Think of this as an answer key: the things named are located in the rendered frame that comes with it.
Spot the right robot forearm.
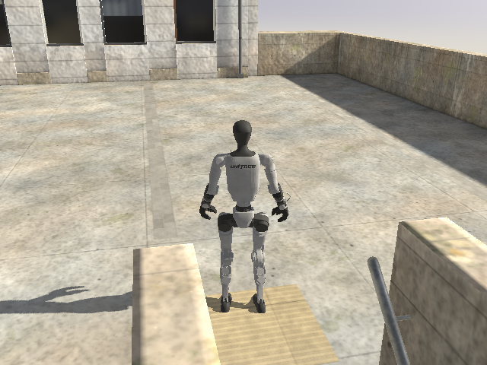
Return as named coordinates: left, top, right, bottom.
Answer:
left=272, top=183, right=287, bottom=210

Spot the robot left hand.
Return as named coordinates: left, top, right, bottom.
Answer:
left=199, top=205, right=217, bottom=220

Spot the right robot upper arm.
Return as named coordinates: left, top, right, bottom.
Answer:
left=259, top=153, right=280, bottom=194

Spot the left robot forearm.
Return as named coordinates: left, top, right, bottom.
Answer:
left=201, top=185, right=214, bottom=208

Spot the left robot upper arm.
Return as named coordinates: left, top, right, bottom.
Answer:
left=206, top=154, right=227, bottom=195

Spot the robot right thigh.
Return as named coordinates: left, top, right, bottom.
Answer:
left=251, top=212, right=269, bottom=265

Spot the robot right hand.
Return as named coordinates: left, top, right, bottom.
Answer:
left=272, top=207, right=289, bottom=222

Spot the robot left shin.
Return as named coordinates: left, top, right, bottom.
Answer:
left=220, top=252, right=231, bottom=302

